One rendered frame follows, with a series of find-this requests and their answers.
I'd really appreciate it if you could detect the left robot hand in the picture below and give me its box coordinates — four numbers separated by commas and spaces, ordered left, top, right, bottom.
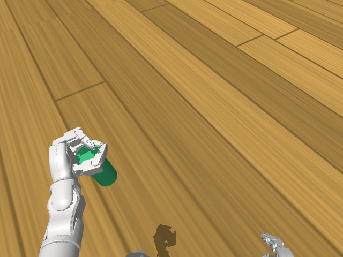
49, 127, 108, 183

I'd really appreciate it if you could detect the right robot hand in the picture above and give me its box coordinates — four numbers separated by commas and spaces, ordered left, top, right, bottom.
261, 232, 294, 257

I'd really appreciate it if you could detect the can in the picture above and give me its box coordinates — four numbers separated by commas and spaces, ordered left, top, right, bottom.
76, 145, 117, 186

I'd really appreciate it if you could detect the left robot arm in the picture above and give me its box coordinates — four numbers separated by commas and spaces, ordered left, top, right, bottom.
39, 178, 86, 257

